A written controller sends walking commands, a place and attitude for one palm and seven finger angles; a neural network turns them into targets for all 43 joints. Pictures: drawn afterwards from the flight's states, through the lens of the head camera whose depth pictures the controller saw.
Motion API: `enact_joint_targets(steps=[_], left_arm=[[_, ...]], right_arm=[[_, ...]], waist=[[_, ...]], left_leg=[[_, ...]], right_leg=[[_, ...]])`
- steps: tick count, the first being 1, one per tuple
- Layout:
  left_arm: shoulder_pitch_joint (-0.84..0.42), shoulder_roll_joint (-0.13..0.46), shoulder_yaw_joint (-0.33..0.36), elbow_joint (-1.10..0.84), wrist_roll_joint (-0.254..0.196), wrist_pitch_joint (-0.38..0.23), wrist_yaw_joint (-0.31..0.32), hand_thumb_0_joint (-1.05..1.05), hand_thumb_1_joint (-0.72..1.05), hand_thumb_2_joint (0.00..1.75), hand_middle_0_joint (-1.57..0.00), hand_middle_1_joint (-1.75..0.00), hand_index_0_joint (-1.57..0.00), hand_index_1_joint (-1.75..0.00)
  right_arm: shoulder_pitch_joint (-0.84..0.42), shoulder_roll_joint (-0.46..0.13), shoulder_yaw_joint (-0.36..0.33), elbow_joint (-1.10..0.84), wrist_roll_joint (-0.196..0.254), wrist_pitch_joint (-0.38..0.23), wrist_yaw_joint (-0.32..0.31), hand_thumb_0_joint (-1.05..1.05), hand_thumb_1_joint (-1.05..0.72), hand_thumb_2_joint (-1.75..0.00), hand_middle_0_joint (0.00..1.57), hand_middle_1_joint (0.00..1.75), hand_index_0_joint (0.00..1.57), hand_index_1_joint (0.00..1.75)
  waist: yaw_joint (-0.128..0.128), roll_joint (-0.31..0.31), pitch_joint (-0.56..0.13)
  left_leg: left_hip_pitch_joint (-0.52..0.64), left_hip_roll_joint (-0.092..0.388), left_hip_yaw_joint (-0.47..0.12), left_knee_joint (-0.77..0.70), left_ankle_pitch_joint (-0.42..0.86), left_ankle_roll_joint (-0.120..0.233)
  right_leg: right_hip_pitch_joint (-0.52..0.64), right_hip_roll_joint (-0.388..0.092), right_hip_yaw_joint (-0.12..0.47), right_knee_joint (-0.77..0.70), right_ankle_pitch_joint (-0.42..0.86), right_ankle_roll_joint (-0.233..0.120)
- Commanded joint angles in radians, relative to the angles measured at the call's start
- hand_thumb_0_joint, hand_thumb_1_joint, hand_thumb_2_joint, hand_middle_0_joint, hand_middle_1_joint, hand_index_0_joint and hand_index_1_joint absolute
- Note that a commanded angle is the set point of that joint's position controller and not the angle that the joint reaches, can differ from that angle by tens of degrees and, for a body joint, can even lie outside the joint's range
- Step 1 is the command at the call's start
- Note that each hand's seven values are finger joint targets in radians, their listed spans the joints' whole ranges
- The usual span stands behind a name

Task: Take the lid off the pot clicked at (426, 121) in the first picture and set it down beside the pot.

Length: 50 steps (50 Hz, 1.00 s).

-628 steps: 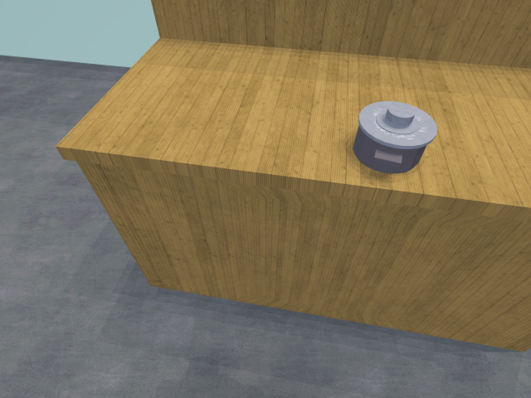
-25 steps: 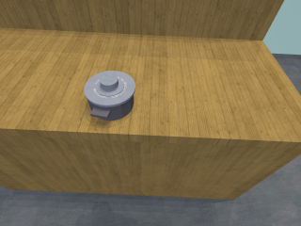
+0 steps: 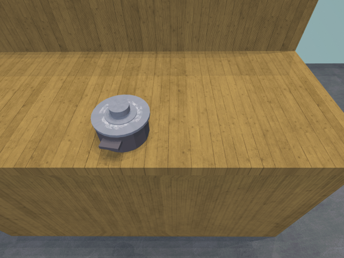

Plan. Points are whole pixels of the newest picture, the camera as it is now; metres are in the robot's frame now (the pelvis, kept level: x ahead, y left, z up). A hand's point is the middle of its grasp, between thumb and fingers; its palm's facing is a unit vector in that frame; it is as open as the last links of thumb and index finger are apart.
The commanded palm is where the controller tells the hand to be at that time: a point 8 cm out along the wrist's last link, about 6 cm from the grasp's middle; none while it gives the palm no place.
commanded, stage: come to a stop and stand still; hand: left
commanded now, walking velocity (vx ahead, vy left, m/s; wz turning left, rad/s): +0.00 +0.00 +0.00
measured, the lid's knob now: (119, 107) +0.46 +0.16 +0.10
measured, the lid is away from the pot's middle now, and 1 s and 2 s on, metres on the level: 0.00 0.00 0.00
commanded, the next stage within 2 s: look again from close up in 0.26 s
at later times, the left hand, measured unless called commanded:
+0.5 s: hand out of the picture +0.02 +0.18 -0.17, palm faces +0.00 -0.98 -0.20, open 7.3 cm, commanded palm none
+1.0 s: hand out of the picture +0.00 +0.17 -0.17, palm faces +0.01 -0.98 -0.19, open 7.3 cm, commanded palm none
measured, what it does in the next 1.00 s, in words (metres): stands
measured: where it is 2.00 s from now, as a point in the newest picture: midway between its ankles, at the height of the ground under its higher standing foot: outside the picture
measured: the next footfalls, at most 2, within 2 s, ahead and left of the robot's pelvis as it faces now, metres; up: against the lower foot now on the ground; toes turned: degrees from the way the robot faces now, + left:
none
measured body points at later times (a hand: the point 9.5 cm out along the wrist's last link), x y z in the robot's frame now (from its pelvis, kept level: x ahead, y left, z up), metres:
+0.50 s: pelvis +0.01 +0.00 +0.01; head +0.03 +0.00 +0.46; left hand +0.02 +0.23 -0.15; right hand +0.04 -0.23 -0.15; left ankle +0.00 +0.11 -0.73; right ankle -0.04 -0.10 -0.73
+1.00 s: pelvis +0.00 +0.00 +0.01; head +0.03 +0.00 +0.46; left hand +0.00 +0.22 -0.15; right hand +0.01 -0.22 -0.15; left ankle +0.00 +0.11 -0.73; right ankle -0.04 -0.10 -0.73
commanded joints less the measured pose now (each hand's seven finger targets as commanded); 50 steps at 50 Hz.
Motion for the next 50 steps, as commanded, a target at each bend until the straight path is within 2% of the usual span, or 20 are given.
enact_joint_targets(steps=[1,5,11,12,16,22,25,28,31,32,35,37,41,43,47,50], left_arm=[[0.06,0.116,0.025,-0.043,-0.003,-0.013,0.015,0.0,0.9,0.9,-0.2,-0.3,-0.2,-0.3],[0.049,0.12,0.026,-0.043,-0.003,-0.005,0.014,0.0,0.9,0.9,-0.2,-0.3,-0.2,-0.3],[0.046,0.131,0.026,-0.039,-0.003,-0.004,0.012,0.0,0.9,0.9,-0.2,-0.3,-0.2,-0.3],[0.043,0.137,0.027,-0.042,-0.004,-0.002,0.01,0.0,0.9,0.9,-0.2,-0.3,-0.2,-0.3],[0.042,0.134,0.027,-0.039,-0.003,-0.003,0.011,0.0,0.9,0.9,-0.2,-0.3,-0.2,-0.3],[0.041,0.142,0.027,-0.037,-0.003,-0.002,0.007,0.0,0.9,0.9,-0.2,-0.3,-0.2,-0.3],[0.047,0.137,0.026,-0.033,-0.003,-0.002,0.007,0.0,0.9,0.9,-0.2,-0.3,-0.2,-0.3],[0.05,0.138,0.025,-0.031,-0.003,-0.002,0.007,0.0,0.9,0.9,-0.2,-0.3,-0.2,-0.3],[0.053,0.132,0.023,-0.023,-0.003,-0.003,0.007,0.0,0.9,0.9,-0.2,-0.3,-0.2,-0.3],[0.056,0.136,0.023,-0.023,-0.004,-0.002,0.005,0.0,0.9,0.9,-0.2,-0.3,-0.2,-0.3],[0.061,0.129,0.022,-0.017,-0.003,-0.002,0.006,0.0,0.9,0.9,-0.2,-0.3,-0.2,-0.3],[0.065,0.134,0.023,-0.015,-0.004,-0.004,0.005,0.0,0.9,0.9,-0.2,-0.3,-0.2,-0.3],[0.071,0.125,0.021,-0.008,-0.004,-0.005,0.007,0.0,0.9,0.9,-0.2,-0.3,-0.2,-0.3],[0.073,0.123,0.021,-0.005,-0.004,-0.003,0.006,0.0,0.9,0.9,-0.2,-0.3,-0.2,-0.3],[0.078,0.125,0.019,-0.003,-0.005,-0.004,0.005,0.0,0.9,0.9,-0.2,-0.3,-0.2,-0.3],[0.078,0.116,0.018,-0.001,-0.004,-0.003,0.006,0.0,0.9,0.9,-0.2,-0.3,-0.2,-0.3]], right_arm=[[0.023,-0.087,-0.021,-0.039,0.005,-0.024,-0.005,0.0,-0.9,-0.9,0.2,0.3,0.2,0.3],[0.012,-0.091,-0.02,-0.031,0.005,-0.023,-0.007,0.0,-0.9,-0.9,0.2,0.3,0.2,0.3],[-0.003,-0.098,-0.021,-0.023,0.007,-0.025,-0.01,0.0,-0.9,-0.9,0.2,0.3,0.2,0.3],[-0.006,-0.1,-0.021,-0.026,0.007,-0.024,-0.01,0.0,-0.9,-0.9,0.2,0.3,0.2,0.3],[-0.013,-0.103,-0.02,-0.022,0.008,-0.025,-0.011,0.0,-0.9,-0.9,0.2,0.3,0.2,0.3],[-0.021,-0.103,-0.021,-0.017,0.009,-0.024,-0.01,0.0,-0.9,-0.9,0.2,0.3,0.2,0.3],[-0.025,-0.106,-0.018,-0.013,0.009,-0.025,-0.01,0.0,-0.9,-0.9,0.2,0.3,0.2,0.3],[-0.025,-0.108,-0.019,-0.01,0.01,-0.025,-0.01,0.0,-0.9,-0.9,0.2,0.3,0.2,0.3],[-0.023,-0.104,-0.018,-0.004,0.01,-0.025,-0.01,0.0,-0.9,-0.9,0.2,0.3,0.2,0.3],[-0.023,-0.101,-0.017,-0.002,0.011,-0.025,-0.01,0.0,-0.9,-0.9,0.2,0.3,0.2,0.3],[-0.022,-0.1,-0.017,0.004,0.011,-0.024,-0.01,0.0,-0.9,-0.9,0.2,0.3,0.2,0.3],[-0.016,-0.099,-0.017,0.007,0.012,-0.026,-0.01,0.0,-0.9,-0.9,0.2,0.3,0.2,0.3],[-0.01,-0.096,-0.015,0.018,0.012,-0.028,-0.011,0.0,-0.9,-0.9,0.2,0.3,0.2,0.3],[-0.014,-0.095,-0.016,0.018,0.013,-0.026,-0.011,0.0,-0.9,-0.9,0.2,0.3,0.2,0.3],[-0.005,-0.087,-0.014,0.027,0.013,-0.024,-0.01,0.0,-0.9,-0.9,0.2,0.3,0.2,0.3],[0.0,-0.085,-0.014,0.029,0.013,-0.024,-0.01,0.0,-0.9,-0.9,0.2,0.3,0.2,0.3]], waist=[[0.013,-0.04,0.002],[0.014,-0.019,0.027],[0.014,-0.021,0.007],[0.017,-0.038,0.009],[0.015,-0.021,0.008],[0.017,-0.039,0.015],[0.018,-0.02,0.014],[0.019,-0.04,0.019],[0.018,-0.022,0.016],[0.021,-0.038,0.022],[0.02,-0.034,0.035],[0.022,-0.049,0.018],[0.021,-0.027,0.011],[0.024,-0.045,0.036],[0.023,-0.053,0.042],[0.02,-0.035,0.049]], left_leg=[[0.043,0.094,-0.105,-0.087,0.287,0.021],[0.048,0.099,-0.107,-0.106,0.298,0.022],[0.086,0.102,-0.103,-0.116,0.332,0.02],[0.084,0.103,-0.107,-0.121,0.317,0.021],[0.099,0.103,-0.105,-0.129,0.341,0.019],[0.101,0.103,-0.105,-0.145,0.307,0.019],[0.109,0.103,-0.104,-0.15,0.315,0.019],[0.105,0.103,-0.106,-0.151,0.31,0.018],[0.122,0.105,-0.107,-0.16,0.319,0.019],[0.116,0.106,-0.109,-0.161,0.309,0.022],[0.11,0.104,-0.104,-0.167,0.29,0.019],[0.114,0.104,-0.106,-0.165,0.296,0.021],[0.129,0.106,-0.107,-0.17,0.319,0.02],[0.11,0.105,-0.107,-0.169,0.292,0.02],[0.104,0.103,-0.105,-0.174,0.262,0.019],[0.102,0.102,-0.107,-0.182,0.247,0.018]], right_leg=[[-0.019,-0.107,0.107,-0.096,0.315,-0.033],[-0.028,-0.104,0.102,-0.105,0.29,-0.028],[-0.013,-0.112,0.108,-0.116,0.334,-0.021],[-0.011,-0.109,0.103,-0.121,0.325,-0.02],[-0.007,-0.116,0.107,-0.127,0.342,-0.019],[0.002,-0.12,0.105,-0.149,0.338,-0.016],[-0.003,-0.123,0.107,-0.154,0.323,-0.014],[0.003,-0.124,0.106,-0.159,0.333,-0.012],[-0.001,-0.126,0.108,-0.163,0.327,-0.013],[0.003,-0.122,0.104,-0.17,0.318,-0.012],[-0.006,-0.128,0.108,-0.176,0.31,-0.011],[0.013,-0.127,0.105,-0.177,0.325,-0.012],[0.01,-0.129,0.109,-0.174,0.327,-0.013],[0.005,-0.13,0.108,-0.183,0.32,-0.011],[0.006,-0.128,0.109,-0.193,0.311,-0.013],[-0.009,-0.129,0.113,-0.192,0.28,-0.015]])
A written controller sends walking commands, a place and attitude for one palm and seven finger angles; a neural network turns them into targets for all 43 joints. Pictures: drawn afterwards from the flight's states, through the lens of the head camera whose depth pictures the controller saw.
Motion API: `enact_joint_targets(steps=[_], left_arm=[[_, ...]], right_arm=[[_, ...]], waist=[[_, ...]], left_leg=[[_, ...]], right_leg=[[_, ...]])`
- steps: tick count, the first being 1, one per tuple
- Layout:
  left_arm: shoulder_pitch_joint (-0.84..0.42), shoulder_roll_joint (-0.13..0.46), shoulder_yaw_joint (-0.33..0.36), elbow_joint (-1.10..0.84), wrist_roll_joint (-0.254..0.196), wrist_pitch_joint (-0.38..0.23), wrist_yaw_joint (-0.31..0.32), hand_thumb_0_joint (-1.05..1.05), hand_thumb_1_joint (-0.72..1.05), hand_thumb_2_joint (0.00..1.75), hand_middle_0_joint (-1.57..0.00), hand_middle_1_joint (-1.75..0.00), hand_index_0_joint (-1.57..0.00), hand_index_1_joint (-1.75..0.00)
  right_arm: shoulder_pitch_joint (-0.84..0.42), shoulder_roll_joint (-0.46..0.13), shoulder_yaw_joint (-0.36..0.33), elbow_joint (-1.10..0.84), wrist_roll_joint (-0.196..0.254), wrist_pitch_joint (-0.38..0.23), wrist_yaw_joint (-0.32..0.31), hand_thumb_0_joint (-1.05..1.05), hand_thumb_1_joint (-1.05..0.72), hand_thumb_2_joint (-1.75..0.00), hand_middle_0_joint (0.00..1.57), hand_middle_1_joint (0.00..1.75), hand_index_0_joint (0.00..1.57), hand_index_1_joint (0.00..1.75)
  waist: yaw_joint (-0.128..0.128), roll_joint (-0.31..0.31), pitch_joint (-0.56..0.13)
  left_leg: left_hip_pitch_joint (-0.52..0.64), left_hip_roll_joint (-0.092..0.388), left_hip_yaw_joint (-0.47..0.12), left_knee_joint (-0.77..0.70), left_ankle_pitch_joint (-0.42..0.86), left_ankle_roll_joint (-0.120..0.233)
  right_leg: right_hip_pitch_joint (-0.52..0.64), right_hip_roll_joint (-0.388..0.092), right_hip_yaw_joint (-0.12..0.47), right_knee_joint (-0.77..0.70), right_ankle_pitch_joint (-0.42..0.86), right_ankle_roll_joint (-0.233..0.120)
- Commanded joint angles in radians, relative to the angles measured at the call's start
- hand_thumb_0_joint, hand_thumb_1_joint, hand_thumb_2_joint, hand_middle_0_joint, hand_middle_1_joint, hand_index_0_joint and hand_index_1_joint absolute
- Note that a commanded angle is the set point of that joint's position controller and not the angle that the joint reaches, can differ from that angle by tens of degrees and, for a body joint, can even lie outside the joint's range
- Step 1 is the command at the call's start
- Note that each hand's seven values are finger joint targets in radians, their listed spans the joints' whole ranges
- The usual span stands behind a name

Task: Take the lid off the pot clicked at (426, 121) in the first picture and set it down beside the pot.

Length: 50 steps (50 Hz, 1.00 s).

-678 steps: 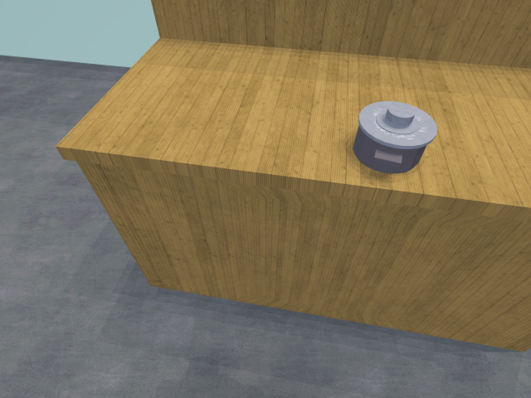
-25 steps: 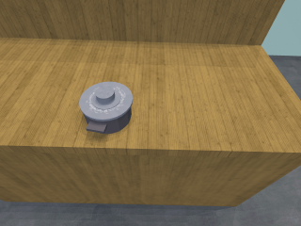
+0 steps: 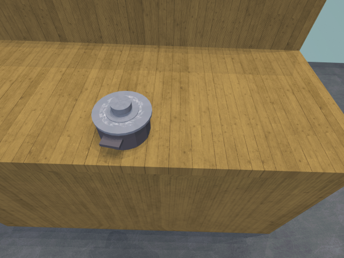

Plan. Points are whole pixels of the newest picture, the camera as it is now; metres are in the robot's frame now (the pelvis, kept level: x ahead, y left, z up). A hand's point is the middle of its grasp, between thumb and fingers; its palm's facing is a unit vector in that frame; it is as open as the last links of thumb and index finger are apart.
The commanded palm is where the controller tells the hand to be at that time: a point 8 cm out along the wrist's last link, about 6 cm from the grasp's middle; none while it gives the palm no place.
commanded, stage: look again from close up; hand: left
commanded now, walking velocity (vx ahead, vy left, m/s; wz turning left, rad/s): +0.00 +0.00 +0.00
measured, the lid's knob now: (121, 105) +0.45 +0.17 +0.09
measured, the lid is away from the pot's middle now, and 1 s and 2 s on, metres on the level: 0.00 0.00 0.00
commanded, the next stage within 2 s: lift the closed hand beside the body in 0.08 s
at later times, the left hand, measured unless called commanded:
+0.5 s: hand out of the picture +0.12 +0.19 -0.04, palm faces +0.16 -0.96 -0.25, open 5.4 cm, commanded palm +0.07 +0.25 -0.01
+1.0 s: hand out of the picture +0.09 +0.25 +0.04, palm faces +0.29 -0.87 -0.40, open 3.1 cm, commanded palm +0.04 +0.28 +0.08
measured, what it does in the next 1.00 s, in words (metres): stands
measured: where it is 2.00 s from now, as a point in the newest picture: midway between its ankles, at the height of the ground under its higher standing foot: outside the picture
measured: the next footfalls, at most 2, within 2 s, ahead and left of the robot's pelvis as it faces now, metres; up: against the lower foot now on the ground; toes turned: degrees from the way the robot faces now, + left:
none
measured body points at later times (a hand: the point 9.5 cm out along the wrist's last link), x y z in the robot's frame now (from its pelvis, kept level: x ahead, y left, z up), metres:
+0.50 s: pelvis -0.03 +0.00 +0.00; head -0.05 -0.01 +0.45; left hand +0.11 +0.24 -0.03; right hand +0.17 -0.23 -0.07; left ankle -0.01 +0.11 -0.74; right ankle -0.04 -0.10 -0.74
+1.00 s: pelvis -0.03 +0.01 +0.00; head -0.04 -0.01 +0.45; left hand +0.07 +0.29 +0.06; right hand +0.15 -0.19 -0.09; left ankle -0.01 +0.11 -0.74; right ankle -0.04 -0.10 -0.74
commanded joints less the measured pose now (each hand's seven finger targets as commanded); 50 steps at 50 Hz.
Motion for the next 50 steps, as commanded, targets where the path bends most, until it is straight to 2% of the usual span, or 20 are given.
enact_joint_targets(steps=[1,8,9,10,11,12,13,14,15,16,17,19,22,25,28,34,38,42,48,50], left_arm=[[0.082,0.1,0.022,-0.025,-0.001,-0.007,0.01,0.0,0.9,0.9,-0.2,-0.3,-0.2,-0.3],[0.094,0.094,0.022,-0.021,-0.001,-0.009,0.01,0.0,0.9,0.9,-0.2,-0.3,-0.2,-0.3],[0.14,0.099,0.029,0.019,0.023,-0.04,0.046,0.0,0.9,0.9,-0.2,-0.3,-0.2,-0.3],[-0.513,0.241,0.001,-1.22,-0.107,-0.184,0.05,0.0,0.9,0.9,-0.24,-0.35,-0.24,-0.35],[-0.169,0.247,0.058,-1.079,-0.033,-0.118,0.1,0.0,0.9,0.9,-0.29,-0.4,-0.29,-0.4],[0.047,0.106,-0.014,-0.968,-0.058,0.003,0.135,0.0,0.9,0.9,-0.33,-0.44,-0.33,-0.44],[0.091,-0.011,-0.087,-0.872,-0.046,0.044,0.119,0.0,0.9,0.9,-0.38,-0.49,-0.38,-0.49],[0.076,-0.017,-0.1,-0.824,-0.026,0.038,0.108,0.0,0.9,0.9,-0.42,-0.54,-0.42,-0.54],[0.144,-0.012,-0.062,-0.712,-0.007,0.036,0.098,0.0,0.9,0.9,-0.46,-0.59,-0.46,-0.59],[0.189,-0.015,-0.056,-0.67,0.001,0.029,0.079,0.0,0.9,0.9,-0.51,-0.64,-0.51,-0.64],[0.291,0.036,0.02,-0.678,-0.001,0.013,0.071,0.0,0.9,0.9,-0.55,-0.68,-0.55,-0.68],[0.366,0.107,0.09,-0.874,-0.011,-0.024,0.049,0.0,0.9,0.9,-0.64,-0.78,-0.64,-0.78],[0.303,0.186,0.177,-0.99,-0.025,-0.064,0.038,0.0,0.9,0.9,-0.77,-0.92,-0.77,-0.92],[0.25,0.156,0.152,-1.097,-0.039,-0.095,0.02,0.0,0.9,0.9,-0.9,-1.07,-0.9,-1.07],[0.172,0.179,0.157,-1.27,-0.044,-0.123,0.024,0.0,0.9,0.9,-1.04,-1.21,-1.04,-1.21],[0.215,0.179,0.162,-1.345,-0.045,-0.115,0.03,0.0,0.9,0.9,-1.3,-1.5,-1.3,-1.5],[0.257,0.21,0.199,-1.438,-0.042,-0.112,0.038,0.0,0.9,0.9,-1.3,-1.5,-1.3,-1.5],[0.352,0.248,0.266,-1.435,-0.035,-0.1,0.047,0.0,0.9,0.9,-1.3,-1.5,-1.3,-1.5],[0.384,0.217,0.24,-1.476,-0.029,-0.106,0.044,0.0,0.9,0.9,-1.3,-1.5,-1.3,-1.5],[0.367,0.24,0.253,-1.533,-0.027,-0.119,0.045,0.0,0.9,0.9,-1.3,-1.5,-1.3,-1.5]], right_arm=[[0.06,-0.089,-0.02,-0.026,0.002,-0.014,0.0,0.0,-0.9,-0.9,0.2,0.3,0.2,0.3],[0.065,-0.087,-0.022,-0.023,0.003,-0.015,0.0,0.0,-0.9,-0.9,0.2,0.3,0.2,0.3],[-0.027,-0.115,-0.031,-0.087,0.001,-0.02,0.006,0.0,-0.9,-0.9,0.2,0.3,0.2,0.3],[0.003,-0.228,-0.04,-0.398,0.068,-0.189,0.01,0.0,-0.9,-0.9,0.2,0.3,0.2,0.3],[-0.071,-0.185,-0.022,-0.372,0.062,-0.252,-0.036,0.0,-0.9,-0.9,0.2,0.3,0.2,0.3],[-0.107,-0.161,-0.032,-0.363,0.087,-0.258,-0.027,0.0,-0.9,-0.9,0.2,0.3,0.2,0.3],[-0.092,-0.174,-0.029,-0.35,0.075,-0.269,-0.018,0.0,-0.9,-0.9,0.2,0.3,0.2,0.3],[-0.1,-0.18,-0.027,-0.369,0.055,-0.274,-0.008,0.0,-0.9,-0.9,0.2,0.3,0.2,0.3],[-0.091,-0.192,-0.047,-0.382,0.039,-0.262,0.0,0.0,-0.9,-0.9,0.2,0.3,0.2,0.3],[-0.094,-0.198,-0.061,-0.41,0.03,-0.244,0.014,0.0,-0.9,-0.9,0.2,0.3,0.2,0.3],[-0.116,-0.197,-0.075,-0.446,0.029,-0.229,0.022,0.0,-0.9,-0.9,0.2,0.3,0.2,0.3],[-0.151,-0.186,-0.078,-0.532,0.022,-0.209,0.03,0.0,-0.9,-0.9,0.2,0.3,0.2,0.3],[-0.178,-0.181,-0.075,-0.608,0.027,-0.173,0.015,0.0,-0.9,-0.9,0.2,0.3,0.2,0.3],[-0.181,-0.167,-0.063,-0.669,0.027,-0.15,-0.003,0.0,-0.9,-0.9,0.2,0.3,0.2,0.3],[-0.177,-0.162,-0.053,-0.706,0.017,-0.15,-0.019,0.0,-0.9,-0.9,0.2,0.3,0.2,0.3],[-0.171,-0.161,-0.044,-0.719,0.009,-0.15,-0.037,0.0,-0.9,-0.9,0.2,0.3,0.2,0.3],[-0.185,-0.156,-0.037,-0.715,0.005,-0.156,-0.04,0.0,-0.9,-0.9,0.2,0.3,0.2,0.3],[-0.196,-0.153,-0.041,-0.692,0.006,-0.158,-0.038,0.0,-0.9,-0.9,0.2,0.3,0.2,0.3],[-0.206,-0.148,-0.042,-0.684,0.009,-0.174,-0.033,0.0,-0.9,-0.9,0.2,0.3,0.2,0.3],[-0.206,-0.153,-0.046,-0.688,0.009,-0.182,-0.034,0.0,-0.9,-0.9,0.2,0.3,0.2,0.3]], waist=[[0.003,0.017,0.003],[0.006,-0.012,0.003],[0.022,0.034,-0.025],[0.002,0.162,-0.469],[0.025,0.322,-0.487],[0.024,0.268,-0.325],[-0.001,0.144,-0.183],[-0.016,0.015,-0.06],[-0.007,-0.08,-0.017],[0.004,-0.139,0.006],[0.038,-0.146,-0.026],[0.067,-0.109,-0.058],[0.042,-0.076,0.002],[0.028,-0.021,0.013],[0.017,0.079,-0.047],[0.021,0.034,-0.061],[0.036,0.078,-0.074],[0.058,0.055,-0.063],[0.053,0.0,-0.036],[0.057,0.022,-0.054]], left_leg=[[0.034,0.111,-0.11,-0.059,0.197,0.021],[0.029,0.112,-0.108,-0.05,0.201,0.022],[-0.008,0.102,-0.062,0.175,0.349,-0.004],[0.187,0.008,-0.094,-0.006,0.348,-0.009],[0.268,0.039,-0.089,-0.019,0.428,-0.004],[0.184,0.039,-0.09,-0.021,0.381,-0.025],[0.137,0.025,-0.084,-0.031,0.309,-0.003],[0.093,0.021,-0.097,-0.036,0.259,0.011],[0.05,0.023,-0.099,-0.037,0.235,0.018],[0.009,0.023,-0.102,-0.036,0.204,0.02],[-0.002,0.023,-0.089,-0.039,0.19,0.013],[-0.004,0.013,-0.065,-0.05,0.177,0.003],[-0.013,0.01,-0.041,-0.04,0.097,0.006],[-0.005,-0.002,-0.029,-0.04,0.031,0.01],[0.047,-0.006,-0.03,-0.036,0.019,0.013],[0.074,0.0,-0.045,-0.041,0.036,0.021],[0.093,0.004,-0.054,-0.049,0.073,0.02],[0.085,0.012,-0.067,-0.058,0.103,0.016],[0.08,0.017,-0.072,-0.065,0.106,0.02],[0.091,0.018,-0.073,-0.068,0.093,0.02]], right_leg=[[-0.072,-0.125,0.108,-0.08,0.226,-0.018],[-0.068,-0.127,0.106,-0.081,0.245,-0.017],[-0.072,-0.17,0.157,-0.062,0.714,0.013],[0.076,-0.093,0.065,0.021,0.571,-0.009],[0.0,-0.044,0.063,0.046,0.377,-0.032],[-0.053,-0.042,-0.017,0.008,0.257,-0.016],[-0.066,-0.031,-0.035,-0.038,0.264,-0.008],[-0.113,-0.024,-0.05,-0.052,0.253,0.003],[-0.151,-0.018,-0.063,-0.057,0.229,0.007],[-0.17,-0.018,-0.063,-0.055,0.202,0.013],[-0.138,-0.023,-0.058,-0.058,0.185,0.008],[-0.093,-0.032,-0.039,-0.061,0.159,0.009],[-0.135,-0.036,-0.019,-0.096,0.099,0.013],[-0.164,-0.033,-0.003,-0.119,0.037,0.015],[-0.153,-0.031,0.003,-0.138,0.031,0.013],[-0.127,-0.024,-0.006,-0.139,0.049,0.013],[-0.095,-0.024,-0.012,-0.139,0.078,0.008],[-0.072,-0.017,-0.021,-0.127,0.097,0.006],[-0.084,-0.017,-0.027,-0.125,0.094,0.011],[-0.08,-0.02,-0.021,-0.122,0.079,0.013]])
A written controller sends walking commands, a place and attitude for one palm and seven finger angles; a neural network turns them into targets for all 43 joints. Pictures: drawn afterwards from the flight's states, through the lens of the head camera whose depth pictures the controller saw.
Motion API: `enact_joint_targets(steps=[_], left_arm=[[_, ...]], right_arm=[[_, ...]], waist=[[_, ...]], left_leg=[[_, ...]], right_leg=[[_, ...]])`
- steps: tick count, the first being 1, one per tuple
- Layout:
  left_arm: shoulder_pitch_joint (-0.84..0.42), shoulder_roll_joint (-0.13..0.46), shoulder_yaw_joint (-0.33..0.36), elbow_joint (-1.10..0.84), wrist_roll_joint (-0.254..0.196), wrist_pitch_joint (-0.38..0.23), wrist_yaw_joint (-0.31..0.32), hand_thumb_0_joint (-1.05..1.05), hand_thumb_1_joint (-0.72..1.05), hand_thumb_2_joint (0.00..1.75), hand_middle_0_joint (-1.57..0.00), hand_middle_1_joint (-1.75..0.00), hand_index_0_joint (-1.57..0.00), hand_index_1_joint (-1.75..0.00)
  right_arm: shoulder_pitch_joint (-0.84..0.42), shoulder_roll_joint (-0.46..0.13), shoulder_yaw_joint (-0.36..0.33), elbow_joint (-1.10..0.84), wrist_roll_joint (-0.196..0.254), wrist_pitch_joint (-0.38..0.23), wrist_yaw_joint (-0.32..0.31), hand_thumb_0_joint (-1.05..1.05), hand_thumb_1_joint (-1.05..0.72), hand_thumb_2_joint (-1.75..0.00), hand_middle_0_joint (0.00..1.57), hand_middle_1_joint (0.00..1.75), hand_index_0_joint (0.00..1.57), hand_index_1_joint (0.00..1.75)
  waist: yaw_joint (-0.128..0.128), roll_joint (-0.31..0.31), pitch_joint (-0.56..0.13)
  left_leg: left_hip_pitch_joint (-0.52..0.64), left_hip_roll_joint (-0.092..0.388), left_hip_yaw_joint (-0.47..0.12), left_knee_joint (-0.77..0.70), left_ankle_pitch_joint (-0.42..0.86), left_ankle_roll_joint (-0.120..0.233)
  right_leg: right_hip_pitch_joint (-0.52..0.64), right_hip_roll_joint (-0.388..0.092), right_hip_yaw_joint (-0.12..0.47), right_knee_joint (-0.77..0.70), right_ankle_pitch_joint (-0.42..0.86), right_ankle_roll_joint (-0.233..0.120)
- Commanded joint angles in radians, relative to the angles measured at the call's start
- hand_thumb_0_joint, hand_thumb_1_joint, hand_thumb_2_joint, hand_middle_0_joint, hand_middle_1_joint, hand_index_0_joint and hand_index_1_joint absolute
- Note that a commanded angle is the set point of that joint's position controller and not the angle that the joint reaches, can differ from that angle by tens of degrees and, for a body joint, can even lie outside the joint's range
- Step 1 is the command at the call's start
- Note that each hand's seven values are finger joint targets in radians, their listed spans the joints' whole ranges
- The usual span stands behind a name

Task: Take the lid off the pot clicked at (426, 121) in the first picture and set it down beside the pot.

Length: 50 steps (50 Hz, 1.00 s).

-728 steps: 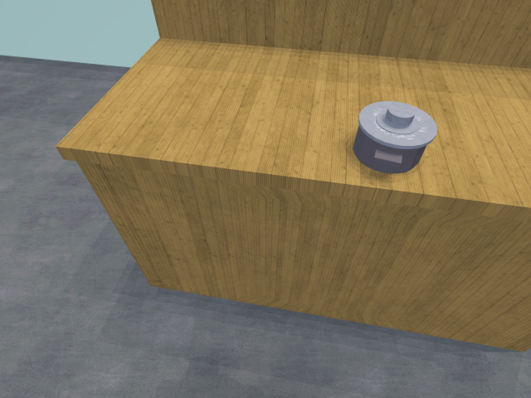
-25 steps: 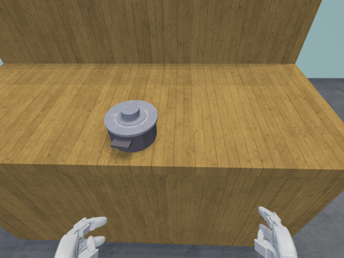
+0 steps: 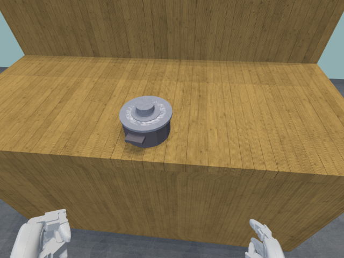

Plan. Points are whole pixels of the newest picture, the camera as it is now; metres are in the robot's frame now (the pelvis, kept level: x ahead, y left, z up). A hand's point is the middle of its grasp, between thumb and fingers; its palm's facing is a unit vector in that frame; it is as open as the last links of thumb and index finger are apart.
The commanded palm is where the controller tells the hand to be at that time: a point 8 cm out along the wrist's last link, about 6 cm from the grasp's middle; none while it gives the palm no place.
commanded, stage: raise the hand higher, near the body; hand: left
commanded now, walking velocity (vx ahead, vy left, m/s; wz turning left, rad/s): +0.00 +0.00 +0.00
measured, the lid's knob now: (145, 106) +0.49 +0.14 +0.09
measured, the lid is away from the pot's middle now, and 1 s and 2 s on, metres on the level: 0.00 0.00 0.00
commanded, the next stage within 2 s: reach forward and open the fingers in 0.68 s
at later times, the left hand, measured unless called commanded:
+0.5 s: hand (59, 213) +0.16 +0.23 +0.10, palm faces +0.30 -0.86 -0.41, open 3.1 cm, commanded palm +0.11 +0.27 +0.13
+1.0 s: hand (51, 193) +0.19 +0.25 +0.12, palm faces +0.05 -0.15 -0.99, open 2.9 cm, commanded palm +0.16 +0.26 +0.18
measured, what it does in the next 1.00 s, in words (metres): stands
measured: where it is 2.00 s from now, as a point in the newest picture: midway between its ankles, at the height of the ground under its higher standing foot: outside the picture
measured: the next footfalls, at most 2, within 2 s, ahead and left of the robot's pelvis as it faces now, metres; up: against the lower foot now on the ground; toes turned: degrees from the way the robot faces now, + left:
none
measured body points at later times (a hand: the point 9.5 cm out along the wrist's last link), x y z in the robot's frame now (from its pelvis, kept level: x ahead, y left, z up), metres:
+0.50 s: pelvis +0.01 +0.00 +0.00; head -0.01 -0.01 +0.45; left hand +0.14 +0.27 +0.13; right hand +0.21 -0.21 -0.07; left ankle +0.03 +0.10 -0.74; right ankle -0.02 -0.11 -0.74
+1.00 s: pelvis +0.00 +0.00 -0.01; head +0.00 -0.05 +0.44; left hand +0.18 +0.26 +0.18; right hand +0.21 -0.23 -0.10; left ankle +0.03 +0.10 -0.74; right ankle -0.02 -0.11 -0.74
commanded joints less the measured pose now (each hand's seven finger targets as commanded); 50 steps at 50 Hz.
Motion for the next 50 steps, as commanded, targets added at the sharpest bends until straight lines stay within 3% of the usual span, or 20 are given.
enact_joint_targets(steps=[1,2,6,8,12,14,18,23,27,30,32,39,40,41,43,45,46,47,48,50], left_arm=[[-0.002,0.146,0.098,-0.268,0.0,-0.069,0.019,0.0,0.9,0.9,-1.3,-1.5,-1.3,-1.5],[0.024,0.172,0.134,-0.252,0.001,-0.065,0.024,0.0,0.9,0.9,-1.3,-1.5,-1.3,-1.5],[0.025,0.136,0.099,-0.295,0.0,-0.075,0.025,0.0,0.9,0.9,-1.3,-1.5,-1.3,-1.5],[0.026,0.144,0.115,-0.3,-0.001,-0.076,0.025,0.0,0.9,0.9,-1.3,-1.5,-1.3,-1.5],[0.028,0.173,0.149,-0.343,-0.001,-0.081,0.032,0.0,0.9,0.9,-1.3,-1.5,-1.3,-1.5],[0.017,0.154,0.134,-0.343,-0.003,-0.085,0.029,0.0,0.9,0.9,-1.3,-1.5,-1.3,-1.5],[-0.031,0.165,0.137,-0.42,-0.006,-0.095,0.028,0.0,0.9,0.9,-1.3,-1.5,-1.3,-1.5],[-0.05,0.17,0.162,-0.404,-0.014,-0.095,0.029,0.0,0.9,0.9,-1.3,-1.5,-1.3,-1.5],[-0.095,0.195,0.178,-0.443,-0.015,-0.098,0.033,0.0,0.9,0.9,-1.3,-1.5,-1.3,-1.5],[-0.079,0.18,0.185,-0.406,-0.021,-0.098,0.032,0.0,0.9,0.9,-1.3,-1.5,-1.3,-1.5],[-0.115,0.212,0.209,-0.448,-0.023,-0.104,0.035,0.0,0.9,0.9,-1.3,-1.5,-1.3,-1.5],[-0.148,0.202,0.216,-0.439,-0.031,-0.118,0.038,0.0,0.9,0.9,-1.3,-1.5,-1.3,-1.5],[-0.219,0.436,0.174,-0.512,0.389,-0.03,0.069,0.0,0.87,0.92,-1.29,-1.46,-1.29,-1.46],[-0.235,0.338,0.154,-0.584,0.396,0.019,0.087,0.0,0.84,0.94,-1.28,-1.43,-1.28,-1.43],[-0.133,0.409,0.18,-0.523,0.572,0.106,0.099,0.0,0.77,0.98,-1.26,-1.36,-1.26,-1.36],[-0.122,0.447,0.17,-0.459,0.682,0.164,0.064,0.0,0.71,1.03,-1.24,-1.29,-1.24,-1.29],[-0.166,0.494,0.174,-0.461,0.72,0.179,0.043,0.0,0.68,1.05,-1.23,-1.25,-1.23,-1.25],[-0.181,0.515,0.179,-0.458,0.731,0.194,0.017,0.0,0.65,1.07,-1.22,-1.22,-1.22,-1.22],[-0.236,0.555,0.176,-0.474,0.757,0.195,-0.012,0.0,0.61,1.09,-1.21,-1.18,-1.21,-1.18],[-0.228,0.568,0.159,-0.394,0.761,0.199,-0.076,0.0,0.55,1.13,-1.2,-1.11,-1.2,-1.11]], right_arm=[[-0.173,-0.119,-0.063,-0.193,0.004,-0.081,-0.007,0.0,-0.9,-0.9,0.2,0.3,0.2,0.3],[-0.177,-0.118,-0.064,-0.183,0.004,-0.08,-0.007,0.0,-0.9,-0.9,0.2,0.3,0.2,0.3],[-0.166,-0.114,-0.064,-0.188,0.006,-0.088,-0.006,0.0,-0.9,-0.9,0.2,0.3,0.2,0.3],[-0.172,-0.113,-0.065,-0.19,0.008,-0.085,-0.005,0.0,-0.9,-0.9,0.2,0.3,0.2,0.3],[-0.164,-0.115,-0.068,-0.187,0.008,-0.085,-0.004,0.0,-0.9,-0.9,0.2,0.3,0.2,0.3],[-0.166,-0.111,-0.067,-0.192,0.009,-0.083,-0.005,0.0,-0.9,-0.9,0.2,0.3,0.2,0.3],[-0.161,-0.114,-0.06,-0.205,0.009,-0.083,0.0,0.0,-0.9,-0.9,0.2,0.3,0.2,0.3],[-0.164,-0.111,-0.058,-0.204,0.008,-0.07,0.0,0.0,-0.9,-0.9,0.2,0.3,0.2,0.3],[-0.164,-0.119,-0.055,-0.199,0.008,-0.072,0.001,0.0,-0.9,-0.9,0.2,0.3,0.2,0.3],[-0.166,-0.112,-0.056,-0.196,0.006,-0.066,-0.002,0.0,-0.9,-0.9,0.2,0.3,0.2,0.3],[-0.169,-0.12,-0.054,-0.195,0.008,-0.064,0.0,0.0,-0.9,-0.9,0.2,0.3,0.2,0.3],[-0.171,-0.114,-0.055,-0.187,0.006,-0.066,-0.002,0.0,-0.9,-0.9,0.2,0.3,0.2,0.3],[-0.203,-0.192,-0.041,-0.214,-0.017,-0.007,0.014,0.0,-0.9,-0.9,0.2,0.3,0.2,0.3],[-0.21,-0.152,-0.046,-0.26,-0.015,0.024,0.026,0.0,-0.9,-0.9,0.2,0.3,0.2,0.3],[-0.223,-0.157,-0.051,-0.262,-0.009,0.082,0.043,0.0,-0.9,-0.9,0.2,0.3,0.2,0.3],[-0.256,-0.174,-0.053,-0.266,0.002,0.146,0.054,0.0,-0.9,-0.9,0.2,0.3,0.2,0.3],[-0.269,-0.183,-0.05,-0.274,0.008,0.166,0.056,0.0,-0.9,-0.9,0.2,0.3,0.2,0.3],[-0.309,-0.177,-0.048,-0.284,0.026,0.171,0.056,0.0,-0.9,-0.9,0.2,0.3,0.2,0.3],[-0.29,-0.184,-0.05,-0.28,0.026,0.176,0.055,0.0,-0.9,-0.9,0.2,0.3,0.2,0.3],[-0.282,-0.184,-0.055,-0.262,0.036,0.179,0.051,0.0,-0.9,-0.9,0.2,0.3,0.2,0.3]], waist=[[0.012,-0.038,-0.049],[0.019,-0.033,-0.039],[0.013,-0.012,-0.051],[0.013,-0.041,-0.029],[0.017,0.003,-0.049],[0.013,-0.025,-0.031],[0.01,0.018,-0.044],[0.011,-0.013,-0.041],[0.011,0.024,-0.046],[0.015,-0.039,-0.04],[0.015,-0.004,-0.057],[0.014,-0.027,-0.069],[0.02,0.056,-0.061],[0.027,0.12,-0.09],[0.054,0.082,-0.126],[0.051,-0.005,-0.135],[0.045,-0.004,-0.152],[0.045,0.012,-0.153],[0.04,0.016,-0.214],[0.033,-0.023,-0.203]], left_leg=[[0.08,0.031,-0.046,-0.077,0.061,0.002],[0.074,0.029,-0.043,-0.072,0.059,0.0],[0.092,0.035,-0.046,-0.077,0.085,-0.001],[0.076,0.033,-0.044,-0.072,0.083,-0.002],[0.093,0.035,-0.044,-0.065,0.113,-0.006],[0.089,0.039,-0.044,-0.069,0.111,-0.005],[0.102,0.039,-0.048,-0.064,0.121,-0.008],[0.095,0.037,-0.044,-0.065,0.115,-0.006],[0.113,0.039,-0.049,-0.057,0.125,-0.007],[0.107,0.04,-0.043,-0.062,0.126,-0.004],[0.113,0.037,-0.044,-0.054,0.132,-0.005],[0.128,0.037,-0.032,-0.05,0.137,0.0],[0.004,0.011,-0.015,-0.018,0.17,-0.001],[-0.007,0.015,-0.009,-0.019,0.197,-0.008],[-0.031,0.019,-0.008,-0.003,0.192,-0.014],[-0.045,0.01,-0.003,0.011,0.171,-0.008],[-0.045,0.011,-0.009,0.01,0.151,-0.005],[-0.037,0.013,-0.015,0.015,0.137,-0.004],[-0.025,0.013,-0.02,0.016,0.146,0.001],[-0.011,0.01,-0.034,0.016,0.171,0.009]], right_leg=[[-0.117,-0.011,0.011,-0.097,0.038,-0.003],[-0.118,-0.007,0.012,-0.103,0.037,-0.005],[-0.116,-0.012,0.009,-0.09,0.059,-0.005],[-0.12,-0.01,0.01,-0.097,0.06,-0.005],[-0.112,-0.006,0.012,-0.091,0.089,-0.008],[-0.121,-0.008,0.012,-0.09,0.085,-0.007],[-0.118,-0.008,0.016,-0.09,0.097,-0.009],[-0.111,-0.008,0.017,-0.095,0.101,-0.008],[-0.118,-0.003,0.022,-0.094,0.109,-0.01],[-0.112,-0.009,0.018,-0.098,0.112,-0.007],[-0.105,-0.006,0.025,-0.096,0.124,-0.009],[-0.105,-0.016,0.028,-0.106,0.132,-0.005],[-0.172,0.002,0.051,-0.032,0.15,-0.005],[-0.155,-0.01,0.007,-0.008,0.147,-0.018],[-0.146,0.006,0.034,0.009,0.129,-0.029],[-0.148,0.007,0.055,0.007,0.13,-0.025],[-0.145,0.0,0.059,0.005,0.118,-0.02],[-0.141,0.002,0.074,-0.002,0.122,-0.02],[-0.122,-0.009,0.064,0.006,0.128,-0.012],[-0.126,-0.014,0.061,-0.005,0.172,0.001]])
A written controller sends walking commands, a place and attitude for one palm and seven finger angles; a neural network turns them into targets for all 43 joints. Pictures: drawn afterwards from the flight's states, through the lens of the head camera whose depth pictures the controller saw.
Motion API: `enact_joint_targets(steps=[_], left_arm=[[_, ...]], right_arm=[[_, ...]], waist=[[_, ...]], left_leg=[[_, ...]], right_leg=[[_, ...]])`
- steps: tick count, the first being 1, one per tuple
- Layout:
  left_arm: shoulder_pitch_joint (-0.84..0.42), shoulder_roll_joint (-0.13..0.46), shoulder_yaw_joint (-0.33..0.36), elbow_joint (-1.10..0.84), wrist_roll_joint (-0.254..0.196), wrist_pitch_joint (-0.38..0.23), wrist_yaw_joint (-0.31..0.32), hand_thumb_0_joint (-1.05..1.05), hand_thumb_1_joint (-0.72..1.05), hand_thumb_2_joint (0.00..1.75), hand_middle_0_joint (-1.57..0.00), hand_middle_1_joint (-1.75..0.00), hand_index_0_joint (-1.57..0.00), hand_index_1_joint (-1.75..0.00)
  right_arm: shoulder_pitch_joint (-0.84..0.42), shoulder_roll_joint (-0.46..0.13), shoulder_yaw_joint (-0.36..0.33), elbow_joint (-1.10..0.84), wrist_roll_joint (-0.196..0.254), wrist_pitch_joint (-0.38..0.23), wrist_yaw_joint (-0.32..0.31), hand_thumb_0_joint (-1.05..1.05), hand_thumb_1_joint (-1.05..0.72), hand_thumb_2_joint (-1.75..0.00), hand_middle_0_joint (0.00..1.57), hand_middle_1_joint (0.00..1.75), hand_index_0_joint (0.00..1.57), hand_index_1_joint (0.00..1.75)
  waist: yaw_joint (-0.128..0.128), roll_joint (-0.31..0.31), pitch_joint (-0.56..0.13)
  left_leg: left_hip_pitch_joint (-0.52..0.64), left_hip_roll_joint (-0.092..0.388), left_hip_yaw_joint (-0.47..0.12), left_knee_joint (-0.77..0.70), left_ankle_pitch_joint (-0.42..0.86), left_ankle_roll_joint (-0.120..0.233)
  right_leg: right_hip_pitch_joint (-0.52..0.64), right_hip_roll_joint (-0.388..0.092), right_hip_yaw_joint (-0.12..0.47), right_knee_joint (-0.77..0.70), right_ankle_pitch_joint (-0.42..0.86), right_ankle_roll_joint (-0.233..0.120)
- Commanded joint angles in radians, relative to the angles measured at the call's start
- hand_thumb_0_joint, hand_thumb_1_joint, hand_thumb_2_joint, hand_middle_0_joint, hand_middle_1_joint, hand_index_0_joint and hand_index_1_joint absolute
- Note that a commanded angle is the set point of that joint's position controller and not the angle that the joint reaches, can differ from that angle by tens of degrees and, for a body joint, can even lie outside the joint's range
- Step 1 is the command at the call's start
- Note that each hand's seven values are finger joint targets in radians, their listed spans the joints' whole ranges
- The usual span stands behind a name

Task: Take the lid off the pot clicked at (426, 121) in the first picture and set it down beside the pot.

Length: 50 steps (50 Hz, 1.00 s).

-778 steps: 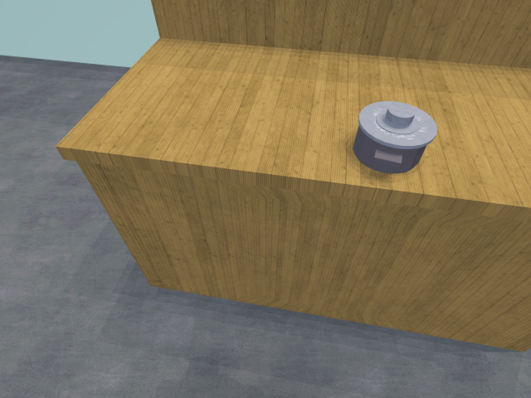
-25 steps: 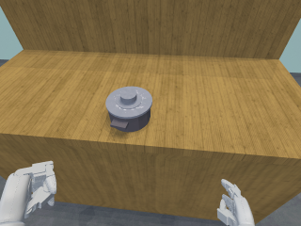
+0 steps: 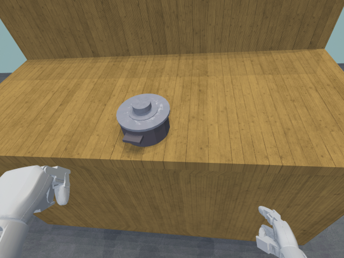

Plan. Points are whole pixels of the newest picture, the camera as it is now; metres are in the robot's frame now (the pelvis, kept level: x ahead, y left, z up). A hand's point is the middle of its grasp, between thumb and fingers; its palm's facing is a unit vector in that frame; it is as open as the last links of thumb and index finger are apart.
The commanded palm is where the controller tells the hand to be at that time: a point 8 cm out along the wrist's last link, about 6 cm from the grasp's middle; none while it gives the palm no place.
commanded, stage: reach forward and open the fingers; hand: left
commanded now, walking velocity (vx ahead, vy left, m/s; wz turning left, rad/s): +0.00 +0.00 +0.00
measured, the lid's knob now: (141, 105) +0.48 +0.15 +0.10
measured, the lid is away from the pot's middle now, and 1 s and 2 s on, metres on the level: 0.00 0.00 0.00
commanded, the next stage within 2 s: move the open hand above the knob in 0.88 s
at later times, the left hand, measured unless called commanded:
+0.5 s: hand (46, 179) +0.21 +0.27 +0.14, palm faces -0.15 -0.02 -0.99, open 6.6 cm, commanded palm +0.20 +0.26 +0.21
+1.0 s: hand (51, 151) +0.26 +0.27 +0.17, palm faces -0.11 -0.01 -0.99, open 9.8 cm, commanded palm +0.24 +0.27 +0.23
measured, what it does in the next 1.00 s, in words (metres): stands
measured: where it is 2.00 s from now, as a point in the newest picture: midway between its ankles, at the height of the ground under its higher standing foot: outside the picture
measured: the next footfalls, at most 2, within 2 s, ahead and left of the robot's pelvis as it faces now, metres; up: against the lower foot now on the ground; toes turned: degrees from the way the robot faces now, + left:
none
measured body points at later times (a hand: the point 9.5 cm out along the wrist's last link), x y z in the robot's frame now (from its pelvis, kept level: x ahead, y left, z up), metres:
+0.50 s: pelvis -0.03 +0.01 +0.00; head -0.02 -0.04 +0.45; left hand +0.22 +0.27 +0.20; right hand +0.20 -0.20 -0.09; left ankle +0.03 +0.10 -0.74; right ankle -0.01 -0.11 -0.74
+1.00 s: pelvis -0.04 +0.02 +0.00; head -0.03 -0.03 +0.45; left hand +0.26 +0.27 +0.22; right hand +0.19 -0.19 -0.09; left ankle +0.03 +0.10 -0.74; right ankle -0.01 -0.11 -0.74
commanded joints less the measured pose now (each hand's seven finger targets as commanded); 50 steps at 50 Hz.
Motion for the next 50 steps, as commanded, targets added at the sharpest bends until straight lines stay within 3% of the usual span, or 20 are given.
enact_joint_targets(steps=[1,5,7,10,12,15,22,24,27,29,32,34,37,39,42,44,46,47,48,50], left_arm=[[-0.115,0.255,0.134,-0.095,0.07,0.017,-0.083,0.0,0.52,1.15,-1.19,-1.07,-1.19,-1.07],[-0.27,0.281,0.098,-0.069,0.032,-0.016,-0.194,0.0,0.39,1.24,-1.14,-0.93,-1.14,-0.93],[-0.335,0.362,0.158,-0.044,0.048,-0.028,-0.233,0.0,0.33,1.27,-1.12,-0.86,-1.12,-0.86],[-0.424,0.369,0.149,0.011,0.044,-0.065,-0.282,0.0,0.24,1.3,-1.08,-0.76,-1.08,-0.76],[-0.434,0.373,0.171,0.012,0.039,-0.082,-0.29,0.0,0.18,1.32,-1.06,-0.68,-1.06,-0.68],[-0.485,0.328,0.119,0.051,0.025,-0.097,-0.299,0.0,0.1,1.34,-1.02,-0.58,-1.02,-0.58],[-0.635,0.369,0.133,0.099,0.058,-0.077,-0.289,0.0,-0.1,1.41,-0.94,-0.33,-0.94,-0.33],[-0.721,0.35,0.086,0.089,0.057,-0.081,-0.299,0.0,-0.16,1.44,-0.91,-0.26,-0.91,-0.26],[-0.71,0.354,0.098,0.108,0.062,-0.067,-0.296,0.0,-0.25,1.48,-0.88,-0.15,-0.88,-0.15],[-0.795,0.352,0.07,0.123,0.072,-0.063,-0.305,0.0,-0.31,1.51,-0.86,-0.08,-0.86,-0.08],[-0.789,0.349,0.079,0.186,0.078,-0.039,-0.303,0.0,-0.31,1.51,-0.86,-0.08,-0.86,-0.08],[-0.862,0.345,0.046,0.176,0.082,-0.038,-0.316,0.0,-0.31,1.51,-0.86,-0.08,-0.86,-0.08],[-0.888,0.33,0.035,0.161,0.083,-0.03,-0.318,0.0,-0.31,1.51,-0.86,-0.08,-0.86,-0.08],[-0.946,0.351,0.032,0.188,0.096,-0.024,-0.33,0.0,-0.31,1.51,-0.86,-0.08,-0.86,-0.08],[-0.97,0.358,0.042,0.233,0.097,-0.011,-0.33,0.0,-0.31,1.52,-0.86,-0.08,-0.86,-0.08],[-1.024,0.353,0.015,0.236,0.103,-0.01,-0.349,0.0,-0.31,1.52,-0.86,-0.08,-0.86,-0.08],[-1.035,0.359,0.016,0.26,0.103,-0.003,-0.356,0.0,-0.31,1.52,-0.86,-0.08,-0.86,-0.08],[-1.02,0.338,0.01,0.266,0.094,0.0,-0.356,0.0,-0.31,1.53,-0.86,-0.08,-0.86,-0.08],[-1.073,0.359,0.005,0.258,0.108,-0.002,-0.37,0.0,-0.32,1.53,-0.86,-0.08,-0.86,-0.08],[-1.086,0.339,-0.013,0.266,0.101,0.004,-0.375,0.0,-0.32,1.53,-0.86,-0.08,-0.86,-0.08]], right_arm=[[-0.177,-0.089,-0.042,-0.178,0.024,-0.03,-0.001,0.0,-0.9,-0.9,0.2,0.3,0.2,0.3],[-0.175,-0.091,-0.045,-0.163,0.032,-0.051,-0.012,0.0,-0.9,-0.9,0.2,0.3,0.2,0.3],[-0.203,-0.095,-0.039,-0.159,0.032,-0.064,-0.014,0.0,-0.9,-0.9,0.2,0.3,0.2,0.3],[-0.167,-0.091,-0.039,-0.147,0.029,-0.061,-0.017,0.0,-0.9,-0.9,0.2,0.3,0.2,0.3],[-0.189,-0.088,-0.037,-0.162,0.031,-0.075,-0.009,0.0,-0.9,-0.9,0.2,0.3,0.2,0.3],[-0.166,-0.087,-0.038,-0.153,0.028,-0.069,-0.003,0.0,-0.9,-0.9,0.2,0.3,0.2,0.3],[-0.191,-0.094,-0.035,-0.161,0.037,-0.072,0.009,0.0,-0.9,-0.9,0.2,0.3,0.2,0.3],[-0.192,-0.085,-0.034,-0.156,0.037,-0.072,0.007,0.0,-0.9,-0.9,0.2,0.3,0.2,0.3],[-0.191,-0.093,-0.035,-0.163,0.039,-0.08,0.014,0.0,-0.9,-0.9,0.2,0.3,0.2,0.3],[-0.192,-0.087,-0.033,-0.151,0.039,-0.072,0.011,0.0,-0.9,-0.9,0.2,0.3,0.2,0.3],[-0.188,-0.098,-0.033,-0.154,0.042,-0.074,0.017,0.0,-0.9,-0.9,0.2,0.3,0.2,0.3],[-0.197,-0.089,-0.03,-0.153,0.041,-0.069,0.015,0.0,-0.9,-0.9,0.2,0.3,0.2,0.3],[-0.196,-0.093,-0.031,-0.161,0.045,-0.076,0.021,0.0,-0.9,-0.9,0.2,0.3,0.2,0.3],[-0.193,-0.091,-0.031,-0.148,0.042,-0.068,0.016,0.0,-0.9,-0.9,0.2,0.3,0.2,0.3],[-0.187,-0.099,-0.028,-0.151,0.044,-0.069,0.016,0.0,-0.9,-0.9,0.2,0.3,0.2,0.3],[-0.194,-0.092,-0.026,-0.149,0.042,-0.065,0.013,0.0,-0.9,-0.9,0.2,0.3,0.2,0.3],[-0.19,-0.096,-0.024,-0.144,0.04,-0.064,0.012,0.0,-0.9,-0.9,0.2,0.3,0.2,0.3],[-0.186,-0.099,-0.026,-0.154,0.046,-0.068,0.015,0.0,-0.9,-0.9,0.2,0.3,0.2,0.3],[-0.192,-0.094,-0.02,-0.144,0.04,-0.063,0.015,0.0,-0.9,-0.9,0.2,0.3,0.2,0.3],[-0.19,-0.097,-0.024,-0.148,0.043,-0.064,0.013,0.0,-0.9,-0.9,0.2,0.3,0.2,0.3]], waist=[[0.003,-0.092,-0.162],[-0.021,-0.11,-0.131],[-0.013,-0.106,-0.128],[-0.016,-0.105,-0.131],[-0.009,-0.071,-0.146],[-0.01,-0.06,-0.14],[-0.01,-0.053,-0.148],[-0.01,-0.031,-0.163],[-0.01,-0.014,-0.17],[-0.009,-0.045,-0.173],[-0.013,-0.023,-0.146],[-0.007,-0.046,-0.171],[-0.019,-0.003,-0.184],[-0.011,-0.052,-0.185],[-0.022,-0.023,-0.171],[-0.014,-0.058,-0.196],[-0.013,-0.05,-0.197],[-0.029,-0.036,-0.194],[-0.02,-0.044,-0.228],[-0.022,-0.054,-0.207]], left_leg=[[0.094,-0.004,-0.061,-0.053,0.201,0.017],[0.112,-0.015,-0.077,-0.064,0.208,0.027],[0.128,-0.021,-0.082,-0.061,0.213,0.03],[0.135,-0.027,-0.077,-0.079,0.208,0.029],[0.161,-0.032,-0.078,-0.072,0.225,0.029],[0.159,-0.031,-0.075,-0.098,0.188,0.024],[0.157,-0.029,-0.086,-0.117,0.123,0.019],[0.159,-0.024,-0.088,-0.138,0.093,0.016],[0.171,-0.024,-0.104,-0.135,0.099,0.016],[0.16,-0.019,-0.105,-0.155,0.08,0.014],[0.152,-0.021,-0.115,-0.152,0.057,0.013],[0.147,-0.016,-0.119,-0.172,0.036,0.011],[0.173,-0.018,-0.129,-0.158,0.042,0.012],[0.157,-0.011,-0.129,-0.18,0.017,0.01],[0.156,-0.018,-0.132,-0.162,0.015,0.011],[0.153,-0.018,-0.124,-0.172,0.029,0.012],[0.152,-0.021,-0.125,-0.169,0.041,0.012],[0.165,-0.026,-0.12,-0.145,0.045,0.015],[0.166,-0.025,-0.12,-0.163,0.06,0.014],[0.161,-0.026,-0.118,-0.154,0.072,0.014]], right_leg=[[-0.009,-0.024,0.032,-0.101,0.22,0.014],[-0.029,-0.021,0.013,-0.121,0.242,0.03],[-0.03,-0.012,0.024,-0.131,0.254,0.023],[-0.011,-0.019,0.002,-0.144,0.234,0.029],[-0.009,-0.008,0.007,-0.148,0.248,0.019],[-0.016,-0.013,-0.008,-0.161,0.19,0.023],[-0.01,0.003,0.0,-0.158,0.103,0.006],[-0.007,-0.006,-0.007,-0.159,0.063,0.011],[-0.006,0.008,-0.005,-0.144,0.072,-0.002],[-0.005,0.001,-0.012,-0.146,0.054,0.005],[-0.026,0.011,-0.012,-0.135,0.041,-0.007],[-0.012,0.002,-0.015,-0.132,0.027,-0.001],[-0.026,0.012,-0.013,-0.116,0.041,-0.009],[-0.02,0.005,-0.017,-0.123,0.026,-0.002],[-0.039,0.013,-0.016,-0.112,0.024,-0.012],[-0.02,0.004,-0.017,-0.119,0.028,-0.005],[-0.023,0.003,-0.017,-0.119,0.039,-0.007],[-0.035,0.01,-0.015,-0.115,0.042,-0.01],[-0.015,0.004,-0.018,-0.116,0.056,-0.008],[-0.022,0.003,-0.017,-0.115,0.065,-0.006]])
